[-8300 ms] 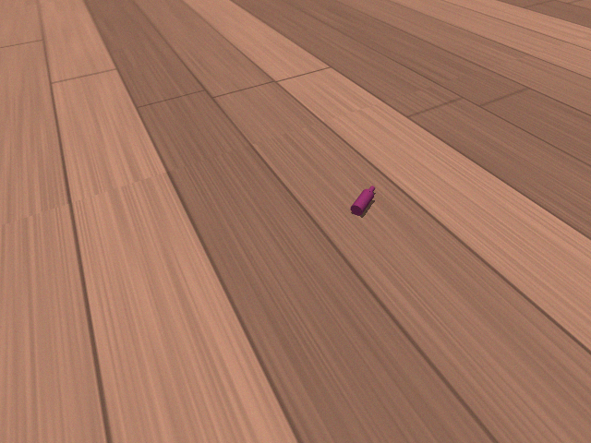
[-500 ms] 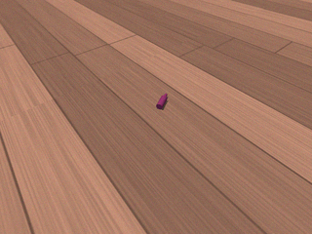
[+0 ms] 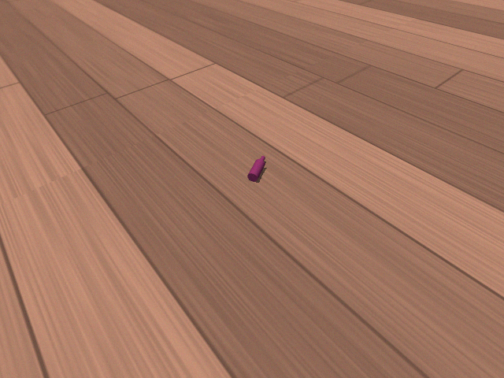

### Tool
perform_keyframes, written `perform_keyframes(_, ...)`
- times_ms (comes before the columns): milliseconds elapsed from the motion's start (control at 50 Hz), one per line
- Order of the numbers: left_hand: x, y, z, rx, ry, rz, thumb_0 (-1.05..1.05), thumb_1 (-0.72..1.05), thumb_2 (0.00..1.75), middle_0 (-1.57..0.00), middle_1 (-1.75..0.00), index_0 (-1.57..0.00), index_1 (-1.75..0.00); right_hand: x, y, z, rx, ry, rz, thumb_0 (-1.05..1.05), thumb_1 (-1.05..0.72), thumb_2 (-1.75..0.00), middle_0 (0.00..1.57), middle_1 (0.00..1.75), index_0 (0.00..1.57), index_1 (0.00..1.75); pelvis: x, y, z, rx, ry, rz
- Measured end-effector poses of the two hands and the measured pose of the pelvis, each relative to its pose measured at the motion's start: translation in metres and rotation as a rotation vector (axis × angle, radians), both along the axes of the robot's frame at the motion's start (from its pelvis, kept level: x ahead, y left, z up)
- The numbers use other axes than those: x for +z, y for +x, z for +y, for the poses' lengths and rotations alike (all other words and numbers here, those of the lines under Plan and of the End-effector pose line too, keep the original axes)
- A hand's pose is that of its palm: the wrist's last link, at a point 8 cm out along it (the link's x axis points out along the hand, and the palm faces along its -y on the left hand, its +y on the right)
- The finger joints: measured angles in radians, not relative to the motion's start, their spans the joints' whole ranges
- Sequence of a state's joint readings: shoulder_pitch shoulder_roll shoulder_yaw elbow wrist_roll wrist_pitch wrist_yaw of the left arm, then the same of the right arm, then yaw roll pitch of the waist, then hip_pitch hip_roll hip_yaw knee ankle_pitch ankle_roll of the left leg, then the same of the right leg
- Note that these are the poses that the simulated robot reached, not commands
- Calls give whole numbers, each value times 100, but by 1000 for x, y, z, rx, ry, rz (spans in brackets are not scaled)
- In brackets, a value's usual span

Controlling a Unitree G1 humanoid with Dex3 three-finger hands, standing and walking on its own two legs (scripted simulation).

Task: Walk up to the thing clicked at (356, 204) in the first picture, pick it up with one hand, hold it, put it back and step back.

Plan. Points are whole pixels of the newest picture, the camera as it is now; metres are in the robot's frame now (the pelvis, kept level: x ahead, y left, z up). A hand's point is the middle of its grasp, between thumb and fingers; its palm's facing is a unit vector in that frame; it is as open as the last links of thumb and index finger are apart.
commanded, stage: stand
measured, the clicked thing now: (258, 167) +1.44 +0.00 -0.75
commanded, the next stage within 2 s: none
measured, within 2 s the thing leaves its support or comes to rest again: neither
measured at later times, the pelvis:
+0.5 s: pelvis +0.00 +0.00 +0.00, yaw +0 degrees
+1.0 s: pelvis +0.01 +0.00 +0.00, yaw +0 degrees
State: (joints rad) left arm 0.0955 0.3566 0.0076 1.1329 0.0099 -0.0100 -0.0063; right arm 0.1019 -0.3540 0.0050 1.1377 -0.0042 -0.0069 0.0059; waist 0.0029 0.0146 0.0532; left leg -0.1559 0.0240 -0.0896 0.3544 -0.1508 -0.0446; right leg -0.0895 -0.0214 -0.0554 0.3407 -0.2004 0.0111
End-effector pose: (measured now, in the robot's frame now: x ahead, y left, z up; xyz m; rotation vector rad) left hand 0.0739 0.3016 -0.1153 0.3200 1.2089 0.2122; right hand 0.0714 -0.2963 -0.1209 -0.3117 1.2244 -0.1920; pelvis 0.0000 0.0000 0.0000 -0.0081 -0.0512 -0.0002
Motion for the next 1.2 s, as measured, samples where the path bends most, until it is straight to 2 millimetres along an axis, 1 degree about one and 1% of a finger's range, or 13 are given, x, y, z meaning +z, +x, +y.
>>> perform_keyframes(260,-2,-9,-3,8,-7,22,1,91,89,-20,-30,-21,-30,-1,-10,-3,-1,-3,21,1,-90,-90,21,30,20,30,0,-1,-2,0,1,4)
perform_keyframes(420,-3,-14,-3,12,-6,43,1,91,89,-20,-30,-21,-30,-2,-9,-3,0,-3,32,1,-90,-90,21,30,20,30,0,1,-3,-2,0,9)
perform_keyframes(540,-3,-11,-3,9,-6,44,1,91,89,-20,-30,-21,-30,-2,-4,-3,2,-3,28,1,-90,-90,21,30,20,30,0,4,-2,-4,0,12)
perform_keyframes(840,-2,3,-2,2,-3,20,1,91,89,-20,-30,-21,-30,0,9,0,11,-4,3,1,-90,-90,21,30,20,30,0,9,-1,-7,2,11)
perform_keyframes(1020,-1,4,-1,-2,-2,14,1,91,89,-20,-30,-21,-30,1,10,0,7,-6,-3,1,-90,-90,21,30,20,30,0,9,0,-8,2,7)
perform_keyframes(1200,-2,0,-1,-2,-4,23,1,91,89,-20,-30,-21,-30,1,4,0,3,-8,9,1,-90,-90,21,30,20,30,0,8,0,-8,3,8)
